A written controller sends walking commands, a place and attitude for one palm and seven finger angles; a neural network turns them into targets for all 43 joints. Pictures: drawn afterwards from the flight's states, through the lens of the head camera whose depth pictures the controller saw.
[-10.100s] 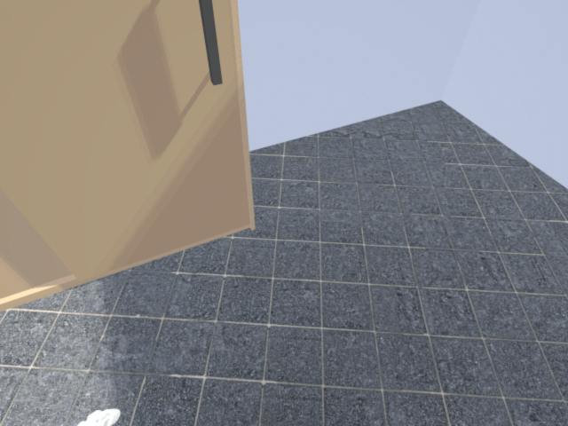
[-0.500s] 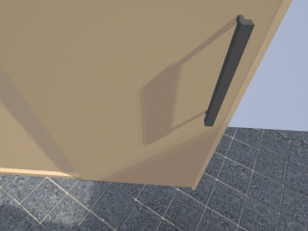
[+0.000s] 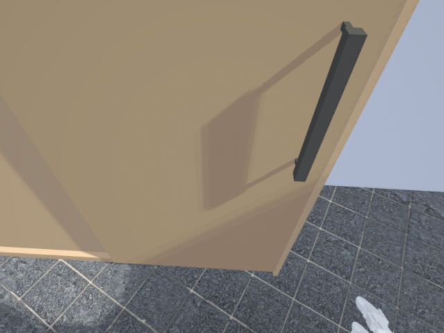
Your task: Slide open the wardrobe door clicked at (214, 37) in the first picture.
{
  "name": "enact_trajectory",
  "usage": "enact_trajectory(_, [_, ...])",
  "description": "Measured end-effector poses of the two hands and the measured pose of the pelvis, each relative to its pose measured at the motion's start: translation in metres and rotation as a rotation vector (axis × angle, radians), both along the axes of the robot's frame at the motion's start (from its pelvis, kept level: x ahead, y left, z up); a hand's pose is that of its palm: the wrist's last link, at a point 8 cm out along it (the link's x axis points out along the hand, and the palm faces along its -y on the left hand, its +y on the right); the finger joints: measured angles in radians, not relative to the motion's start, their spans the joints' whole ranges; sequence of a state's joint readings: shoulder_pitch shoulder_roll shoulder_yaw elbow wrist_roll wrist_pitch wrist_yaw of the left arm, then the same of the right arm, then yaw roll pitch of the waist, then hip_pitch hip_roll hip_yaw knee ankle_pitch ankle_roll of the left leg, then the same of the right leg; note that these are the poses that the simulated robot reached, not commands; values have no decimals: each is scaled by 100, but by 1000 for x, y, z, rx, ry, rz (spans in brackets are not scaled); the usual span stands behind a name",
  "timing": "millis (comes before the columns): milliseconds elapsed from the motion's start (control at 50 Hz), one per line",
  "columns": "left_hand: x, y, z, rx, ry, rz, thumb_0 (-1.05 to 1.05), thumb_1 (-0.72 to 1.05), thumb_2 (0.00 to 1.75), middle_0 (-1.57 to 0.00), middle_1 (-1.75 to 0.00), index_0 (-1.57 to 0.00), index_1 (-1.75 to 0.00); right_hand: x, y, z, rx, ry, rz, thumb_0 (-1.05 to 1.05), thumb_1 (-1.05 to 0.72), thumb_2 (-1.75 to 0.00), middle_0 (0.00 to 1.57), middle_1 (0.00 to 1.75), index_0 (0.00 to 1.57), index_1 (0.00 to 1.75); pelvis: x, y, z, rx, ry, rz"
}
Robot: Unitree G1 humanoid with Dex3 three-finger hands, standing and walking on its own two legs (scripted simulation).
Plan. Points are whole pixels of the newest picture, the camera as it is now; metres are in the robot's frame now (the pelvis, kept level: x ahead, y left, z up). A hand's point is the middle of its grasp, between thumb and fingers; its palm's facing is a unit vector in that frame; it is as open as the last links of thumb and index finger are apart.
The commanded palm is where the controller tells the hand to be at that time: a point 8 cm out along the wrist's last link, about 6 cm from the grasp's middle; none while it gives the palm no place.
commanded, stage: raise the hand with hooked fingers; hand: right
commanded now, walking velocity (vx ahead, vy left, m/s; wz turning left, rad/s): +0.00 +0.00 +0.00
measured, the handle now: (318, 115) +0.48 -0.15 +0.16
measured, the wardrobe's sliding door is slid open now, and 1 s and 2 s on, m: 0.00 0.00 0.00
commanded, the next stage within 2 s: move the hooked fingers beside the handle in 1.96 s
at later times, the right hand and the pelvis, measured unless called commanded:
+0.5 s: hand (358, 315) +0.17 -0.19 +0.02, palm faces +0.03 +1.00 -0.07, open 9.9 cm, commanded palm +0.15 -0.26 +0.03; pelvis -0.02 +0.02 -0.05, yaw -2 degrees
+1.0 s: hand (404, 261) +0.23 -0.25 +0.09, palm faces +0.06 +1.00 -0.07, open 12.9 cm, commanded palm +0.20 -0.30 +0.11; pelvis +0.00 +0.00 -0.02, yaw -1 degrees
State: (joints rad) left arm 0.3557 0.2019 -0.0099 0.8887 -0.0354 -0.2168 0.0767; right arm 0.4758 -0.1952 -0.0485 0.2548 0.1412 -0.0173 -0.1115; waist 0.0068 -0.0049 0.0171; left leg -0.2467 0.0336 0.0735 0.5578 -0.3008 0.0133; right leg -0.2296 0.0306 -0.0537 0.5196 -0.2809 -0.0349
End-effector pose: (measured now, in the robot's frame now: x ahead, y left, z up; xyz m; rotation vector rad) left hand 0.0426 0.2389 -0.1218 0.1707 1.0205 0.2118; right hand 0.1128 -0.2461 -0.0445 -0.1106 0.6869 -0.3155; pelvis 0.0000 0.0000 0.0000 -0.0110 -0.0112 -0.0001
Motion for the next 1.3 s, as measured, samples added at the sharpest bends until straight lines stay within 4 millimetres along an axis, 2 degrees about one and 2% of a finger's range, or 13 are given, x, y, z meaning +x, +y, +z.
enact_trajectory(60, [42, 16, 12, 36, -199, -31, 2, 92, 90, -20, -30, -20, -30, 53, 5, 50, -6, -383, 80, 3, -87, -87, 20, 35, 20, 35, -6, 1, -9, 3, 46, -6])
enact_trajectory(120, [83, 29, 28, 64, -372, -58, 2, 91, 90, -20, -30, -20, -30, 75, 22, 68, 57, -657, 218, 2, -81, -85, 20, 38, 20, 38, -12, 6, -24, -1, 101, 13])
enact_trajectory(200, [126, 39, 51, 97, -534, -104, 1, 91, 90, -20, -30, -20, -30, 60, 35, 46, 125, -689, 368, 0, -71, -81, 21, 43, 21, 43, -17, 13, -42, -5, 134, 25])
enact_trajectory(260, [149, 38, 61, 118, -587, -142, 1, 91, 90, -20, -30, -20, -30, 34, 27, 25, 152, -589, 309, 0, -64, -78, 22, 48, 22, 48, -17, 17, -50, 0, 142, 17])
enact_trajectory(320, [161, 29, 61, 119, -591, -185, 1, 90, 90, -20, -30, -19, -30, 10, 11, 25, 96, -566, 200, 1, -56, -75, 23, 52, 23, 52, -16, 20, -52, 17, 146, -3])
enact_trajectory(400, [161, 11, 43, 82, -538, -245, 1, 90, 90, -20, -30, -20, -30, 5, -2, 49, 7, -674, 181, 1, -47, -71, 23, 58, 23, 58, -18, 23, -54, 43, 147, -33])
enact_trajectory(540, [123, -13, 12, -20, -406, -199, 1, 90, 90, -20, -30, -20, -30, 48, -4, 73, 52, -661, 347, 1, -30, -65, 24, 69, 24, 68, -20, 21, -45, 49, 136, -32])
enact_trajectory(640, [95, -10, 12, -28, -361, -121, 1, 90, 90, -21, -30, -20, -30, 66, -19, 89, 61, -624, 312, 0, -18, -60, 25, 76, 25, 76, -14, 16, -34, 36, 126, -11])
enact_trajectory(740, [83, 4, 19, 21, -349, -101, 1, 90, 90, -21, -30, -20, -30, 71, -30, 105, 38, -662, 291, 0, -7, -55, 26, 84, 26, 83, -9, 8, -27, 34, 112, -5])
enact_trajectory(840, [89, 14, 32, 78, -373, -108, 1, 90, 90, -20, -30, -20, -30, 77, -37, 112, 40, -668, 305, 0, 5, -50, 27, 91, 26, 91, -7, 2, -23, 35, 92, -6])
enact_trajectory(920, [103, 11, 45, 97, -422, -122, 1, 90, 90, -20, -30, -20, -30, 85, -46, 123, 31, -690, 300, 0, 14, -46, 27, 97, 27, 97, -5, -2, -19, 36, 70, -9])
enact_trajectory(1120, [140, -24, 67, 41, -534, -187, 1, 90, 90, -20, -30, -20, -30, 103, -71, 160, 18, -726, 279, -1, 37, -36, 29, 112, 29, 112, -2, -8, -10, 37, 20, -14])
enact_trajectory(1300, [144, -43, 66, 0, -508, -221, 1, 90, 90, -21, -30, -20, -30, 115, -88, 187, 4, -727, 266, -1, 48, -31, 30, 119, 30, 119, -2, -9, -4, 35, -6, -20])
